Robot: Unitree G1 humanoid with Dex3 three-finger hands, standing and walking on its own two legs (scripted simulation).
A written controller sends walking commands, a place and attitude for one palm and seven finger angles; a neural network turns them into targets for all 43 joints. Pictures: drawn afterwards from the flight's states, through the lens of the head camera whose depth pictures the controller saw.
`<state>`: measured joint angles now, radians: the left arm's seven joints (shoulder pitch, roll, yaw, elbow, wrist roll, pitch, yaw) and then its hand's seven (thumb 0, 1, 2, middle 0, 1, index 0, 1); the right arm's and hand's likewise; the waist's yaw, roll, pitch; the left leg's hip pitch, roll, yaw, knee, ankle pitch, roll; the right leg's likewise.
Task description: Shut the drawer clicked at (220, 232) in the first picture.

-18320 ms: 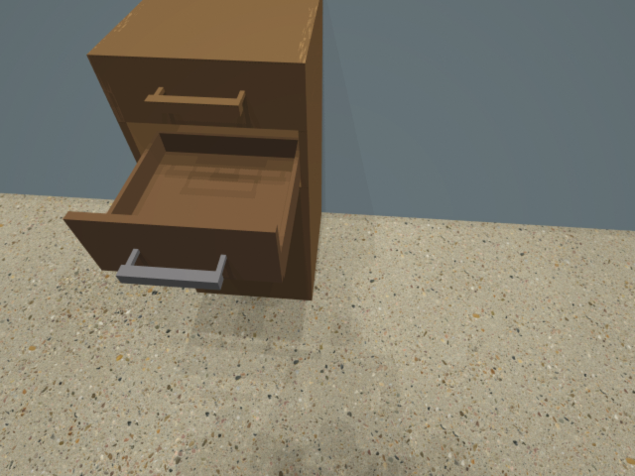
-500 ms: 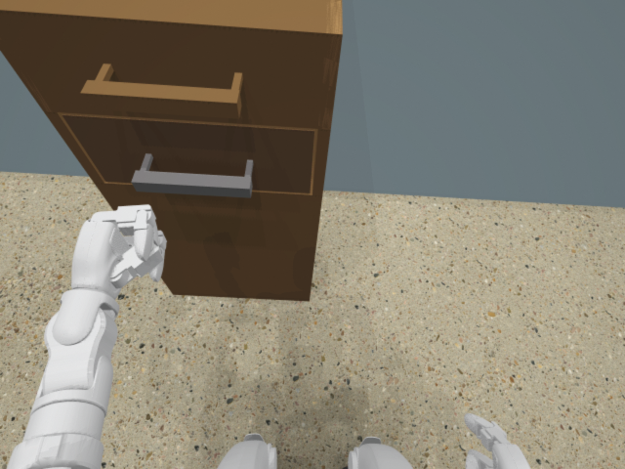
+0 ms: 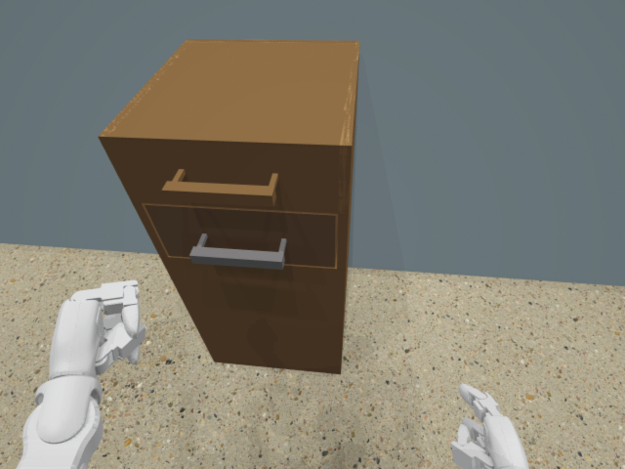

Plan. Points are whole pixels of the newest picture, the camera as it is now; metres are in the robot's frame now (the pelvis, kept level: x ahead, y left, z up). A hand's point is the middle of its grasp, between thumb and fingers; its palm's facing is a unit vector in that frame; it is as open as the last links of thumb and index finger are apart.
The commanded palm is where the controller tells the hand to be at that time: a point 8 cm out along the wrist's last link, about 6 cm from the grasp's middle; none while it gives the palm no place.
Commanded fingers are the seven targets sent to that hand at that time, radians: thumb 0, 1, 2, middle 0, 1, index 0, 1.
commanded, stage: draw the hand back to the body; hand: left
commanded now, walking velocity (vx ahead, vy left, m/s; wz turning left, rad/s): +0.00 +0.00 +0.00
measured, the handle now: (240, 249) +0.54 +0.21 -0.11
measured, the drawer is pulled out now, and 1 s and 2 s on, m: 0.00 0.00 0.00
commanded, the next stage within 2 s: step back with the hand held close in 0.46 s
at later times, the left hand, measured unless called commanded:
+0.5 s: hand (79, 371) +0.17 +0.22 +0.16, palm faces +0.40 -0.83 -0.40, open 3.2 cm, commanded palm +0.12 +0.26 +0.18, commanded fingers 0.00 0.90 0.90 -1.40 -1.60 -1.40 -1.60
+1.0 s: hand (58, 385) +0.16 +0.24 +0.15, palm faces +0.27 -0.82 -0.50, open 3.2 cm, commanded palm +0.09 +0.28 +0.18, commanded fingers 0.00 0.90 0.90 -1.40 -1.60 -1.40 -1.60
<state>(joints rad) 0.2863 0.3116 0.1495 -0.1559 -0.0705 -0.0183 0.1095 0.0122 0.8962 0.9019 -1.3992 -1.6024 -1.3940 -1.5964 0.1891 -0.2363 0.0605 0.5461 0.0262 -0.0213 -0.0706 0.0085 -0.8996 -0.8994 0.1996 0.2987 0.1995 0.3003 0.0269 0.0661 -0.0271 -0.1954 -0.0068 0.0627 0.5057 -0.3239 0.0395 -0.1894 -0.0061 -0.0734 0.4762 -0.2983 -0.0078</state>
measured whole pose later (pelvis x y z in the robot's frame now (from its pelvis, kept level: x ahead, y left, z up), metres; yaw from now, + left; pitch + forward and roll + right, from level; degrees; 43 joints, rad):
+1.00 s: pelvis -0.04 +0.01 +0.00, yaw -2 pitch +1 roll -1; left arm 0.64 0.40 0.36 -0.54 -0.05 -0.19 0.12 0.01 0.89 0.90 -1.40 -1.60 -1.40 -1.60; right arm 0.19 -0.24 -0.02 0.56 0.00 -0.01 -0.06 0.01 -0.90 -0.90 0.20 0.30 0.20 0.30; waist -0.01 0.02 0.03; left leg -0.25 -0.01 0.10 0.47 -0.24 0.05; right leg -0.26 -0.01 -0.04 0.46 -0.21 0.00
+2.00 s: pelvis -0.17 +0.00 +0.00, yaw -1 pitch +4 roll -1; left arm 0.64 0.44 0.40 -0.62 -0.05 -0.27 0.14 0.01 0.88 0.90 -1.41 -1.60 -1.40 -1.60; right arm 0.15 -0.20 -0.02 0.58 -0.01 -0.02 -0.07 0.01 -0.90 -0.90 0.20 0.30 0.20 0.30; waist -0.02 -0.03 -0.02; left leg -0.40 -0.01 0.00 0.61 -0.23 0.00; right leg -0.35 0.06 0.05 0.48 -0.21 -0.02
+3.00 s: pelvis -0.34 -0.02 -0.01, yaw +0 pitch -2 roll +1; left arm 0.61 0.38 0.36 -0.58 -0.02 -0.21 0.15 0.01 0.89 0.90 -1.41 -1.60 -1.40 -1.60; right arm 0.26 -0.17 0.02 0.63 -0.01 -0.11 -0.07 0.01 -0.90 -0.90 0.20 0.30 0.20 0.30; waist -0.02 -0.05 -0.01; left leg -0.28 0.01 0.06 0.57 -0.26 0.01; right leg -0.30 0.00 -0.02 0.66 -0.36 -0.01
